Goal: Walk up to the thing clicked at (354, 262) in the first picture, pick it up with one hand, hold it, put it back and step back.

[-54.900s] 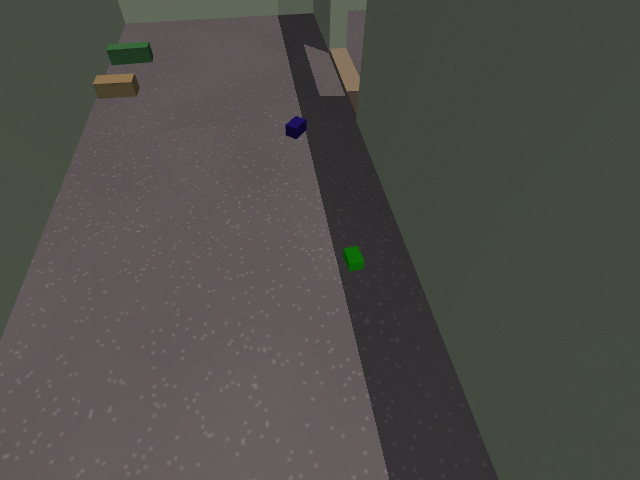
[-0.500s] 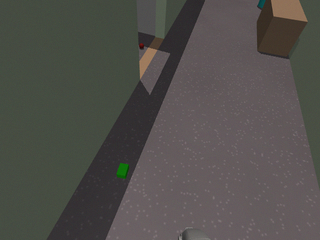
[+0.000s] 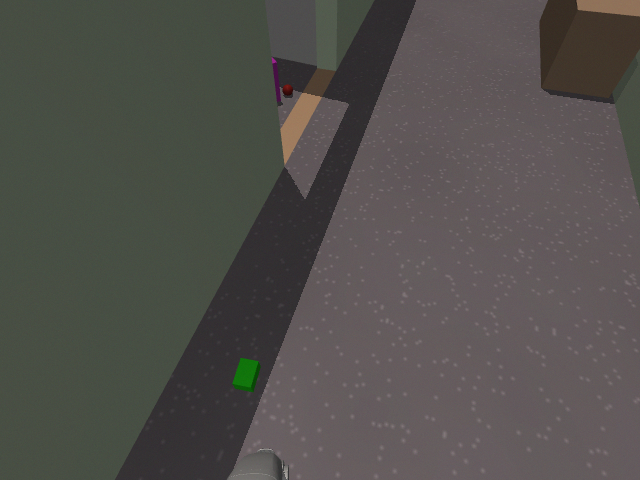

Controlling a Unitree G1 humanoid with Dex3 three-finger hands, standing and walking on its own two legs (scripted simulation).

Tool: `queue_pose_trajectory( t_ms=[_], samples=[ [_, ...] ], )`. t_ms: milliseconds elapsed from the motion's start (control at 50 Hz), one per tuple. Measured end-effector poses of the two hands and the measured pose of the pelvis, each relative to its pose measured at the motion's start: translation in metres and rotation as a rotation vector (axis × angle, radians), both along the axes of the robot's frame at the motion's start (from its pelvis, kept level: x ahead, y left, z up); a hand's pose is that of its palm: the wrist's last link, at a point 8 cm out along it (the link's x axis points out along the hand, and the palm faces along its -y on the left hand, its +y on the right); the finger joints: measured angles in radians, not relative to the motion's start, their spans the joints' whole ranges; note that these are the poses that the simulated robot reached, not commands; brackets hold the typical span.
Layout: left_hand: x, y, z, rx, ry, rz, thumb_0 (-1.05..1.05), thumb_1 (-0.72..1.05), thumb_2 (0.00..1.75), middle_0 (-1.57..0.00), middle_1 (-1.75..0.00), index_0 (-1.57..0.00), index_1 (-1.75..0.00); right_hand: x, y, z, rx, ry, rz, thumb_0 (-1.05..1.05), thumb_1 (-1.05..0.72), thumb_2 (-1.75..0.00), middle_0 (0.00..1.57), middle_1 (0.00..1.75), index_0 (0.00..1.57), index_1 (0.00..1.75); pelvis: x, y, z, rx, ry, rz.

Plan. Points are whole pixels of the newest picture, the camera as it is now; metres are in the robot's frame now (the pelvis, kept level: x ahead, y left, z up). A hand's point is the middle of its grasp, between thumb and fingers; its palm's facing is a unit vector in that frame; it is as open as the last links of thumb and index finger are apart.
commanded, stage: walk up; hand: left
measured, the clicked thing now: (246, 374) +0.48 +0.26 -0.74
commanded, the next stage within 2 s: none
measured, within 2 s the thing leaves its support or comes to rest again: neither
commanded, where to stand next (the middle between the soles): +0.09 +0.02 m, yaw +0 degrees
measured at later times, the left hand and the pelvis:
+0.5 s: hand out of the picture +0.06 +0.28 -0.15, palm faces -0.02 -0.92 -0.39, open 7.4 cm; pelvis +0.01 +0.01 +0.00, yaw +0 degrees
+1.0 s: hand out of the picture +0.10 +0.27 -0.15, palm faces -0.04 -0.94 -0.33, open 7.4 cm; pelvis +0.01 +0.02 +0.01, yaw +0 degrees
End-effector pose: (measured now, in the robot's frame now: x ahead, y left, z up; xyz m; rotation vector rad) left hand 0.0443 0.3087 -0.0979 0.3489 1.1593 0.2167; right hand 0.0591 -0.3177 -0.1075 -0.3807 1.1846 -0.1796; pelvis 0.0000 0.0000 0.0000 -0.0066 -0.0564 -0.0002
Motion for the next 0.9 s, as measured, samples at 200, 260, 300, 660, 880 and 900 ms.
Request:
queue_pose_trajectory(
  t_ms=[200, 260, 300, 660, 880, 900],
  samples=[
    [0.039, 0.015, -0.037, -0.051, 0.031, 0.018, 0.01, 0.91, 0.89, -0.21, -0.30, -0.20, -0.30, 0.037, 0.032, 0.003, -0.028, -0.024, 0.013, 0.01, -0.90, -0.90, 0.20, 0.30, 0.21, 0.30, 0.013, 0.018, -0.011, -0.013, 0.016, 0.007],
    [0.042, 0.015, -0.036, -0.048, 0.029, 0.015, 0.01, 0.91, 0.89, -0.21, -0.30, -0.20, -0.30, 0.052, 0.035, 0.004, -0.020, -0.063, 0.030, 0.01, -0.90, -0.90, 0.20, 0.30, 0.21, 0.30, 0.011, 0.016, -0.010, -0.013, 0.032, 0.000],
    [0.040, 0.014, -0.034, -0.036, 0.029, 0.012, 0.01, 0.91, 0.89, -0.21, -0.30, -0.20, -0.30, 0.061, 0.034, 0.002, -0.010, -0.088, 0.038, 0.01, -0.90, -0.90, 0.21, 0.30, 0.21, 0.30, 0.010, 0.014, -0.012, -0.011, 0.036, -0.008],
    [0.026, 0.011, -0.006, 0.002, 0.045, 0.004, 0.01, 0.91, 0.89, -0.21, -0.30, -0.20, -0.30, 0.044, 0.037, -0.005, 0.082, -0.035, -0.018, 0.01, -0.90, -0.90, 0.20, 0.30, 0.21, 0.30, 0.009, 0.011, 0.005, -0.002, 0.003, -0.005],
    [0.052, 0.005, -0.010, -0.041, 0.022, -0.016, 0.01, 0.91, 0.89, -0.21, -0.30, -0.20, -0.30, 0.021, 0.032, 0.004, 0.041, 0.030, -0.070, 0.01, -0.90, -0.90, 0.20, 0.30, 0.21, 0.30, 0.012, 0.015, 0.011, -0.005, 0.007, -0.004],
    [0.053, 0.005, -0.010, -0.044, 0.023, -0.017, 0.01, 0.91, 0.89, -0.21, -0.30, -0.20, -0.30, 0.020, 0.032, 0.005, 0.039, 0.030, -0.073, 0.01, -0.90, -0.90, 0.20, 0.30, 0.21, 0.30, 0.012, 0.016, 0.012, -0.005, 0.008, -0.003]
  ],
)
